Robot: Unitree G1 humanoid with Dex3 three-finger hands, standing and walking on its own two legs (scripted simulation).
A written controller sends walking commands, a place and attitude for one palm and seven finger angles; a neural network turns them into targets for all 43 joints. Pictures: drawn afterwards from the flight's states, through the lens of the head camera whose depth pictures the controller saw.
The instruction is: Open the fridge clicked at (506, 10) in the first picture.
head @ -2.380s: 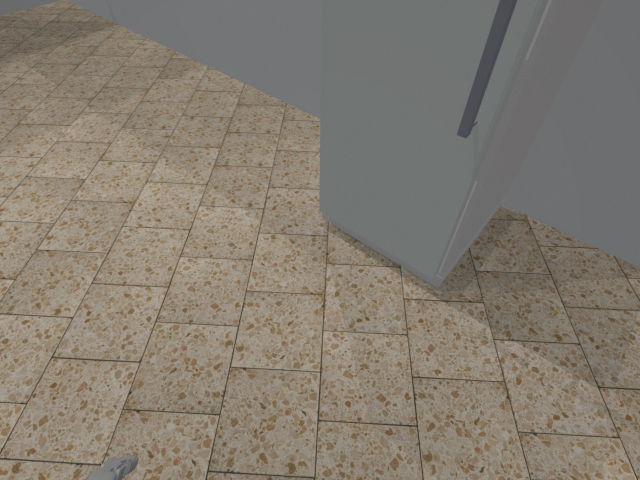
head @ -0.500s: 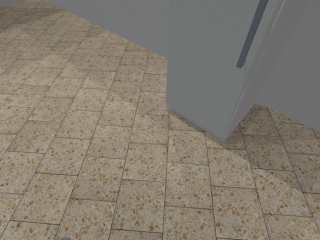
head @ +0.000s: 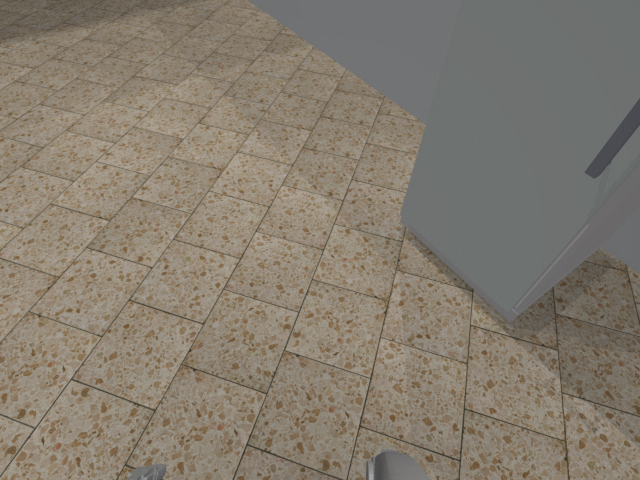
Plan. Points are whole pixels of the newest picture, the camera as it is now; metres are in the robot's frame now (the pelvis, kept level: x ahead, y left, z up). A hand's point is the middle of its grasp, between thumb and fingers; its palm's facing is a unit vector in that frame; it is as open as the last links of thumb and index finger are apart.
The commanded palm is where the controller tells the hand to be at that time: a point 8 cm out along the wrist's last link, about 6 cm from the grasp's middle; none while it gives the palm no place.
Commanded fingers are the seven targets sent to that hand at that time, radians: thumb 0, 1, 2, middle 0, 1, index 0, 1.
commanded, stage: walk to a spot facing it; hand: right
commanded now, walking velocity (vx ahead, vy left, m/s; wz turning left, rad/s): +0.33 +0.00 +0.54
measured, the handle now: out of the picture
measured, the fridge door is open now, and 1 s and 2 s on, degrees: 0 0 0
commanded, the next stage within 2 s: none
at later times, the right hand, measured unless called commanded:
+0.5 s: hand (498, 374) +0.31 -0.30 -0.17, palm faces -0.22 +0.96 -0.19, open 7.4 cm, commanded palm none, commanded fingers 0.00 -0.90 -0.90 0.20 0.30 0.20 0.30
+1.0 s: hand (424, 292) +0.48 -0.21 -0.19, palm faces -0.52 +0.83 -0.23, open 7.3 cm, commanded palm none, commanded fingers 0.00 -0.90 -0.90 0.20 0.30 0.20 0.30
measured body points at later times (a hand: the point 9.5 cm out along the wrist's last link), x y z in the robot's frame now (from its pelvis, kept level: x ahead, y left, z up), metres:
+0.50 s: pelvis +0.18 -0.11 +0.00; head +0.20 -0.15 +0.45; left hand +0.13 +0.13 -0.12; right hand +0.32 -0.35 -0.16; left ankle +0.15 +0.04 -0.62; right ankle +0.16 -0.16 -0.74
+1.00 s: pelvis +0.32 -0.08 -0.02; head +0.36 -0.05 +0.43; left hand +0.21 +0.12 -0.18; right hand +0.51 -0.25 -0.17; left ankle +0.30 -0.04 -0.74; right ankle +0.34 -0.23 -0.65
